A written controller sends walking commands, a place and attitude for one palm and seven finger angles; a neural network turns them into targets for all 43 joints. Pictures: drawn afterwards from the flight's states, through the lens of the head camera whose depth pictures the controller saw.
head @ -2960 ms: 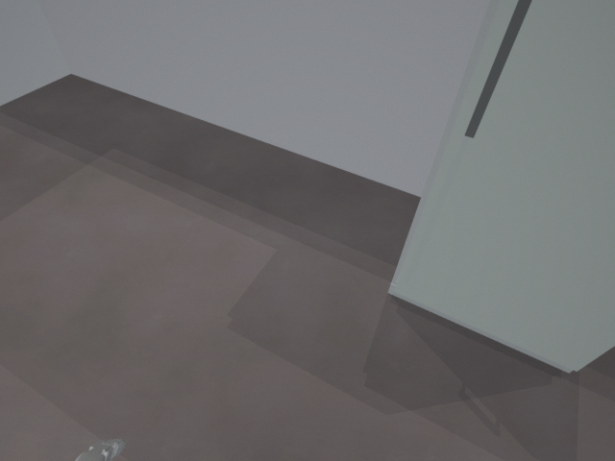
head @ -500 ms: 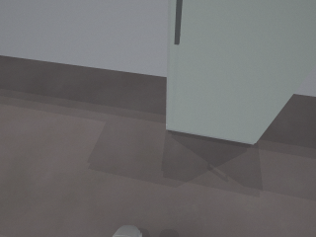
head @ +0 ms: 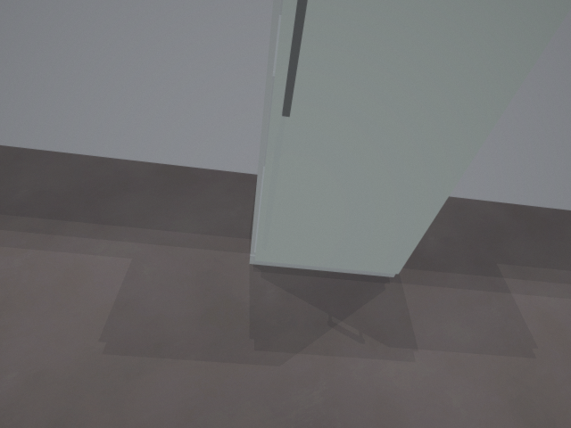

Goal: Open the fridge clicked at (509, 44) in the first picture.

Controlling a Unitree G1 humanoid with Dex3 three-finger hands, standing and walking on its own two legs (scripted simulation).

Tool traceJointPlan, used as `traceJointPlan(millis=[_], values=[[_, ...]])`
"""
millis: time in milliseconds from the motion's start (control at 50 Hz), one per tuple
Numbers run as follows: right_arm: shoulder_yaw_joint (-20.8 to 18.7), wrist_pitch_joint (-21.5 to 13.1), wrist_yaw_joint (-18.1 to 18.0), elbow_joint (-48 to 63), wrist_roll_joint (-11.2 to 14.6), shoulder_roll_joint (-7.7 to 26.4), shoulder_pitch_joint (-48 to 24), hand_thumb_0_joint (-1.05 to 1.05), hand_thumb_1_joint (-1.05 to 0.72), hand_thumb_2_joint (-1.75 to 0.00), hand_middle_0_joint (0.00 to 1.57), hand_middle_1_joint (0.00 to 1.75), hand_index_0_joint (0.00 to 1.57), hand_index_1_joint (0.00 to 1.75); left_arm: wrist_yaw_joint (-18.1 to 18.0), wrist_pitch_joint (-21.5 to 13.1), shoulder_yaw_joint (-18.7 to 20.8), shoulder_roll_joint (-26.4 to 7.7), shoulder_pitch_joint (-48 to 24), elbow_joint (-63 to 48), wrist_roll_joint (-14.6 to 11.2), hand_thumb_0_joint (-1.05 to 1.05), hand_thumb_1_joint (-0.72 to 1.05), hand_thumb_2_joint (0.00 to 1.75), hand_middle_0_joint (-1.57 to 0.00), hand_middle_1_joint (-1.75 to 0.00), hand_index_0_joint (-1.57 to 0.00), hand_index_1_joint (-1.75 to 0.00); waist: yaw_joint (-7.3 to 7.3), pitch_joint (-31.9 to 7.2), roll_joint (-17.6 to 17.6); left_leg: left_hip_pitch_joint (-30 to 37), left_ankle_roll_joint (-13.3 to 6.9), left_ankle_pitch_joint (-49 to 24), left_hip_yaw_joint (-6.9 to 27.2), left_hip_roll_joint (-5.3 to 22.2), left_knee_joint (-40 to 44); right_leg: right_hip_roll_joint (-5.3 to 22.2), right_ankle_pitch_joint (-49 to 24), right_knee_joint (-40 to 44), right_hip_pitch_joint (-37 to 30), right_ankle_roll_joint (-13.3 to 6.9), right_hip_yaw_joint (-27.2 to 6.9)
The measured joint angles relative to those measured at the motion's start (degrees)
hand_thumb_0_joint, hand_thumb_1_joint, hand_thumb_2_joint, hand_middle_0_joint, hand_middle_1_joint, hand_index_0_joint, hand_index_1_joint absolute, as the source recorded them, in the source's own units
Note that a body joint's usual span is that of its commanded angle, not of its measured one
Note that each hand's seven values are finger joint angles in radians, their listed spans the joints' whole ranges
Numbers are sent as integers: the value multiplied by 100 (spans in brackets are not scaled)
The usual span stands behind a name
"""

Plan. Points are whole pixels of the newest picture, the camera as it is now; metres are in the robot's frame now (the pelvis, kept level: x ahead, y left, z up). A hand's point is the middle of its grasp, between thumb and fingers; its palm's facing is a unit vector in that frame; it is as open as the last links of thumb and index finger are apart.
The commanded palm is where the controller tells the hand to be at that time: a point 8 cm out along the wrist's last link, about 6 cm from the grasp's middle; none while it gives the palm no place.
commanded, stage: take the last steps up to it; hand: left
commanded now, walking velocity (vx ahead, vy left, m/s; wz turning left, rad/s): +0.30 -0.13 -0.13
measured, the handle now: (296, 38) +0.84 +0.05 +0.20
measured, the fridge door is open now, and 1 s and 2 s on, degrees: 0 0 0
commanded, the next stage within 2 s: come to a stop and stand still in 0.84 s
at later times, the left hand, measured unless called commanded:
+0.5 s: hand (256, 370) +0.27 +0.05 -0.19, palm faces -0.13 -0.98 -0.13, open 7.3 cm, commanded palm none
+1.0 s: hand (253, 400) +0.22 +0.05 -0.21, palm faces +0.09 -0.99 -0.11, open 7.4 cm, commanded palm none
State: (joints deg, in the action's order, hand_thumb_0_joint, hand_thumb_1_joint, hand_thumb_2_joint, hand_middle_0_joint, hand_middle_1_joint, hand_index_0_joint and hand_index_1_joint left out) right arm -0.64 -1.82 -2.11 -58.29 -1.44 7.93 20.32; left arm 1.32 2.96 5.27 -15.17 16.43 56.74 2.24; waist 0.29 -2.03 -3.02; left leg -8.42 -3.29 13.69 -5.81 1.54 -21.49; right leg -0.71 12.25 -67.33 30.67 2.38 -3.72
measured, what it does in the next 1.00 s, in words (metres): walks ahead: right foot, then left foot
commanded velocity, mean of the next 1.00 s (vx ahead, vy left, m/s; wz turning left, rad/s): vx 0.21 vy -0.06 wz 0.02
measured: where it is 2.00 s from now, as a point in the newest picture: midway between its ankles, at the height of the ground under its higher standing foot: outside the picture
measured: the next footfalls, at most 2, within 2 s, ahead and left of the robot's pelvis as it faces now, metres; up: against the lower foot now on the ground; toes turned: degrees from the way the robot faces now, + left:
right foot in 0.46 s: +0.20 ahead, -0.21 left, +0.00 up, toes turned -11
left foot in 0.92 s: +0.43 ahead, -0.02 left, +0.00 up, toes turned +9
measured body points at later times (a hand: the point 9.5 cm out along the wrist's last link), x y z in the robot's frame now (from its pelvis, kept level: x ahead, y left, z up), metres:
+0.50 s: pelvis +0.13 -0.10 -0.03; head +0.17 -0.10 +0.42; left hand +0.27 +0.10 -0.17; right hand -0.06 -0.26 -0.16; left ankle -0.01 +0.06 -0.72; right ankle +0.16 -0.20 -0.75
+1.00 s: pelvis +0.32 -0.10 -0.03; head +0.34 -0.07 +0.42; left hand +0.22 +0.10 -0.19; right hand +0.45 -0.32 -0.15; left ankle +0.39 -0.03 -0.75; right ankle +0.18 -0.21 -0.69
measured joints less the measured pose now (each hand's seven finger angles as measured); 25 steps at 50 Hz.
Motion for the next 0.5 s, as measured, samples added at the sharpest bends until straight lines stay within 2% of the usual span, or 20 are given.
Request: traceJointPlan(millis=[100, 200, 300, 400, 460, 480, 500], values=[[-28, -101, -53, -280, -4, -80, 450, 0, -90, -90, 20, 30, 20, 30, 26, 56, -7, 61, 28, 171, 3, 1, 91, 90, -20, -30, -19, -30, 126, 61, -19, 154, 12, 27, -165, 25, 195, 239, -286, 120, 118, 63, 12], [-31, -151, -74, -566, -24, -183, 840, 0, -91, -90, 20, 30, 20, 30, 65, 73, -74, 190, -130, 320, -10, 1, 91, 90, -20, -30, -19, -30, 278, 186, -46, 347, 95, 116, -272, 94, 336, 449, -307, 626, 168, 67, 252], [-36, -154, -42, -803, -63, -282, 1135, 0, -91, -90, 20, 30, 20, 30, 80, 17, -173, 370, -512, 368, -35, 1, 92, 90, -20, -30, -19, -30, 433, 326, -23, 559, 254, 280, -316, 187, 408, 604, -134, 1515, 95, 9, 637], [-76, -109, 22, -951, -111, -316, 1273, 0, -90, -90, 20, 30, 20, 30, 78, -144, -247, 530, -1018, 298, -78, 1, 92, 90, -20, -30, -19, -30, 604, 450, 120, 717, 525, 630, -299, 346, 238, 529, 222, 2799, -298, -152, 968], [-109, -80, 77, -1032, -53, -303, 1348, 0, -90, -90, 20, 30, 20, 30, 61, -400, -284, 635, -1212, 216, -86, 1, 92, 90, -20, -30, -20, -30, 578, 463, 275, 613, 695, 1151, -220, 533, -487, 365, 11, 3680, -858, -342, 1153], [-111, -37, 100, -1072, -15, -285, 1269, 0, -90, -90, 20, 30, 20, 30, 23, -511, -284, 690, -1271, 206, -84, 1, 92, 90, -20, -30, -20, -30, 539, 506, 373, 361, 629, 1386, -101, 631, -1217, 304, 85, 3499, -856, -406, 1219], [-102, 26, 117, -1082, 10, -270, 1158, 0, -90, -90, 20, 30, 20, 30, -9, -599, -297, 729, -1283, 188, -105, 1, 92, 90, -20, -30, -20, -30, 507, 529, 411, 24, 538, 1570, 90, 610, -2104, 290, 220, 3329, -888, -445, 1273]])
